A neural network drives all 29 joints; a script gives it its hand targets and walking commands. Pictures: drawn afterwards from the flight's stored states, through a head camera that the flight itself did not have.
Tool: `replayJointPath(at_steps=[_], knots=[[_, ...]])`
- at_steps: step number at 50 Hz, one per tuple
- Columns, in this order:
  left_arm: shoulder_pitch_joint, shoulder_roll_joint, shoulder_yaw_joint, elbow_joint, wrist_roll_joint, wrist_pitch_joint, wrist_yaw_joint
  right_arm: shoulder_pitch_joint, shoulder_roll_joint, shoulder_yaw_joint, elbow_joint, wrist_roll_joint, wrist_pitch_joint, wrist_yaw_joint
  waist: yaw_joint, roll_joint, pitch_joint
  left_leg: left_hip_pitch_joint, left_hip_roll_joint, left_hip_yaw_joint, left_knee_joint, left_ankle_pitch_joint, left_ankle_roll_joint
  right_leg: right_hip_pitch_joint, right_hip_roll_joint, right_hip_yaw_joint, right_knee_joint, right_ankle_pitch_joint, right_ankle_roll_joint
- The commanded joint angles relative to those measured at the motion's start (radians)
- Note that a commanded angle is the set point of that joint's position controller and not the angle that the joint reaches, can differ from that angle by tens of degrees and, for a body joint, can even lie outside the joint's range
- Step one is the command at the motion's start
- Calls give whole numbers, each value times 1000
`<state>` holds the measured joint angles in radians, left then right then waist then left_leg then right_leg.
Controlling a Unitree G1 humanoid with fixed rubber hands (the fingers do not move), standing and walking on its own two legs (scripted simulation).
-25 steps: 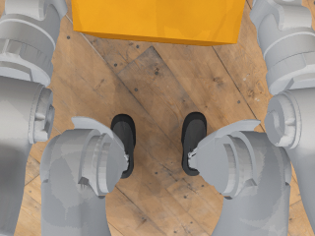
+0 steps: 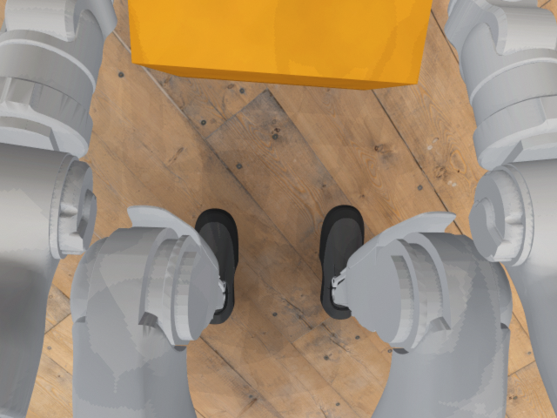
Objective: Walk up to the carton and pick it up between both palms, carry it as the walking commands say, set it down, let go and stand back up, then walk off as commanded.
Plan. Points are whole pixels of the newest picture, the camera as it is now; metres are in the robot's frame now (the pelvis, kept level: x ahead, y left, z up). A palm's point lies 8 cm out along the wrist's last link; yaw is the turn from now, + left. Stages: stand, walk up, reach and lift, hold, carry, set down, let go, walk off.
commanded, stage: reach and lift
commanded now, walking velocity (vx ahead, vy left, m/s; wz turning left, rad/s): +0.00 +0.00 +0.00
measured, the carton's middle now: out of the picture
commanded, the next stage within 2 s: none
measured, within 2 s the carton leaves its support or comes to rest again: leaves its support in 0.12 s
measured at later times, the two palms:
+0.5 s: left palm out of the picture +0.56 +0.17 -0.11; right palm out of the picture +0.56 -0.19 -0.10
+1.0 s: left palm out of the picture +0.54 +0.17 -0.06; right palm out of the picture +0.54 -0.18 -0.04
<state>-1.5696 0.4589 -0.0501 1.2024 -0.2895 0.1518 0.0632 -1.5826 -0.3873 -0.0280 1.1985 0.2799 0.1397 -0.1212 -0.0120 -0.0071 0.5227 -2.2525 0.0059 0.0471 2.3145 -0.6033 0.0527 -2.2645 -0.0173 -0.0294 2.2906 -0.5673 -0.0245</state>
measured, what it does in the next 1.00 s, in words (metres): rises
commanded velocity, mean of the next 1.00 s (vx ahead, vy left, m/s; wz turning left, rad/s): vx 0.00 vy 0.00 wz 0.00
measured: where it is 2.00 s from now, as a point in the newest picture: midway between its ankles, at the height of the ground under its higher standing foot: (280, 281)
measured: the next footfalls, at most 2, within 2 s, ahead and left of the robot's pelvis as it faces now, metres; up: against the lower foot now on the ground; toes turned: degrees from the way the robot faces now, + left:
none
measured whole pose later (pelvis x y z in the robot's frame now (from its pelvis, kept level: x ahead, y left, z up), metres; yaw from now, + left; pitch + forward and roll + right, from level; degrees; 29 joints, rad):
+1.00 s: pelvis -0.03 -0.01 +0.07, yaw +3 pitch +27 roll -1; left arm -1.54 0.39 0.15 0.99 -0.10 0.32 0.12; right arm -1.51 -0.29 -0.32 0.88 0.03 0.32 -0.18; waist -0.04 0.01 0.52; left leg -2.02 -0.08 -0.02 2.06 -0.51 -0.01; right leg -2.01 0.03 0.00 2.06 -0.52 0.02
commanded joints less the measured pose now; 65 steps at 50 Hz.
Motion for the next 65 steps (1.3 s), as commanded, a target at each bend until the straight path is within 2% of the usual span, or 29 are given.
replayJointPath(at_steps=[1,3,5,8,9,12,13,18,20,23,25,28,29,30,32,34,36,40,41,44,46,48,50,53,56,58,61,63,65], knots=[[-671,-860,-208,-479,-100,-43,-228,-580,863,184,-425,96,-41,237,-30,72,-1588,828,-84,-66,-177,571,-30,685,99,-14,-124,473,-10],[-722,-860,-230,-555,-123,-47,-208,-622,856,197,-489,106,-40,229,-41,64,-1702,904,-91,-69,-177,622,-32,708,103,-19,-132,503,-6],[-751,-850,-236,-579,-122,-48,-189,-638,850,195,-502,106,-38,225,-46,63,-1741,939,-91,-71,-186,633,-34,699,103,-22,-144,508,-1],[-805,-817,-227,-611,-108,-50,-169,-680,819,178,-527,99,-33,212,-39,65,-1766,925,-95,-62,-202,570,-35,718,100,-19,-165,475,0],[-814,-799,-208,-584,-97,-50,-166,-682,809,153,-499,83,-28,207,-43,62,-1710,874,-93,-56,-211,510,-33,700,97,-17,-176,436,0],[-813,-780,-149,-521,-66,-48,-173,-689,816,123,-451,48,-13,202,-20,32,-1601,724,-92,-31,-238,367,-23,737,94,-2,-208,366,2],[-813,-786,-139,-506,-62,-45,-180,-682,825,119,-443,36,-7,203,-24,24,-1594,701,-92,-25,-243,339,-23,765,96,1,-220,353,3],[-719,-804,-16,-336,33,-2,-231,-625,881,61,-317,-36,47,229,17,-9,-1399,508,-83,7,-279,168,-9,758,96,11,-262,225,11],[-708,-839,-22,-380,31,13,-251,-604,928,81,-353,-44,67,244,20,-18,-1513,554,-88,15,-284,213,-11,823,103,6,-260,272,12],[-707,-893,-43,-433,23,36,-272,-608,985,105,-416,-36,88,255,21,-1,-1668,617,-94,17,-291,287,-11,887,113,0,-256,351,10],[-720,-925,-94,-527,-10,45,-273,-632,1010,155,-514,-9,93,255,15,-1,-1845,710,-104,13,-293,374,-15,960,119,-10,-246,439,12],[-735,-959,-153,-644,-40,49,-261,-616,1011,191,-586,10,96,259,-4,18,-1991,820,-114,-1,-299,492,-28,959,127,-22,-247,528,9],[-747,-953,-174,-683,-55,44,-254,-605,1024,200,-604,14,96,260,-14,8,-2040,861,-118,-9,-297,534,-29,960,127,-28,-245,557,11],[-761,-949,-191,-722,-60,42,-245,-614,1024,210,-642,25,93,259,-12,26,-2097,910,-122,-12,-298,574,-32,953,131,-29,-247,578,11],[-782,-960,-233,-818,-91,40,-226,-630,1010,238,-756,42,87,246,-32,39,-2278,1017,-135,-16,-293,671,-42,1036,138,-32,-250,666,11],[-805,-940,-243,-865,-89,39,-205,-621,992,241,-768,54,89,236,-30,65,-2305,1077,-138,-24,-304,697,-49,1015,139,-35,-263,651,12],[-774,-954,-235,-808,-75,45,-194,-598,964,217,-733,34,90,237,-50,76,-2206,1077,-135,-32,-326,651,-54,919,132,-44,-291,572,11],[-710,-981,-145,-595,-4,60,-210,-547,943,97,-559,-60,104,255,-95,83,-1874,885,-124,-32,-388,385,-46,742,112,-53,-348,354,2],[-713,-999,-146,-590,-3,63,-220,-541,952,95,-553,-76,111,260,-104,79,-1890,876,-124,-26,-397,357,-47,770,111,-53,-361,343,-1],[-724,-1002,-106,-559,34,81,-238,-552,982,57,-491,-103,135,274,-102,88,-1895,844,-123,-16,-423,257,-43,775,111,-55,-381,259,-1],[-729,-1012,-83,-545,52,98,-248,-551,1002,40,-466,-120,155,288,-100,83,-1904,841,-122,-7,-438,220,-42,773,112,-57,-400,217,0],[-737,-1021,-71,-564,63,115,-257,-583,1023,54,-496,-119,170,296,-86,71,-1982,866,-123,1,-450,225,-41,810,116,-61,-415,218,5],[-762,-1031,-88,-637,51,129,-259,-615,1052,87,-553,-97,187,304,-74,63,-2124,925,-128,5,-460,270,-41,883,123,-59,-424,268,9],[-768,-1036,-115,-740,42,145,-255,-643,1089,163,-663,-53,204,304,-36,43,-2323,1014,-140,10,-460,361,-39,993,138,-50,-428,363,17],[-752,-1021,-102,-771,55,154,-251,-651,1119,205,-713,-26,217,299,12,-9,-2360,993,-145,16,-466,390,-29,1050,149,-42,-434,412,30],[-733,-1034,-112,-788,49,155,-258,-628,1142,229,-745,-23,219,290,22,-28,-2380,949,-152,23,-467,403,-25,1127,154,-24,-444,465,33],[-717,-1018,-94,-779,76,154,-270,-578,1176,218,-708,-38,225,282,53,-33,-2316,874,-153,30,-485,376,-16,1146,156,-5,-458,464,36],[-715,-1040,-116,-806,65,156,-278,-552,1189,219,-727,-46,225,278,37,-21,-2361,895,-156,35,-494,397,-22,1190,160,1,-472,494,34],[-706,-1041,-110,-775,75,165,-290,-519,1199,195,-677,-65,234,274,25,-7,-2314,868,-153,31,-514,356,-21,1176,157,5,-491,458,32]])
